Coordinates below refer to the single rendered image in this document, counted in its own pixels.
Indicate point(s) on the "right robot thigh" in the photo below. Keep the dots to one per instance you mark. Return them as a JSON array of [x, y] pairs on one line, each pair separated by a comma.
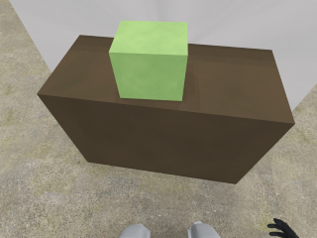
[[201, 230]]

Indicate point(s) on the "carton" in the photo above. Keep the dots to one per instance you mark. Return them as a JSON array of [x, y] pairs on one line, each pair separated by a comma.
[[149, 59]]

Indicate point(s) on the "robot thigh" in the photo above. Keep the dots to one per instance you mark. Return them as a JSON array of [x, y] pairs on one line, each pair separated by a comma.
[[136, 231], [201, 230]]

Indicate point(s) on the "robot right hand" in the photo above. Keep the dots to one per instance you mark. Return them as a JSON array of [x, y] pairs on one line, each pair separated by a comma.
[[282, 226]]

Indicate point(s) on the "left robot thigh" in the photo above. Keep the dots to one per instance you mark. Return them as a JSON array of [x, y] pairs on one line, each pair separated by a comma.
[[136, 231]]

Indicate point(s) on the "pedestal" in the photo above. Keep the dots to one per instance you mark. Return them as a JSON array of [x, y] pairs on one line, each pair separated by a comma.
[[234, 109]]

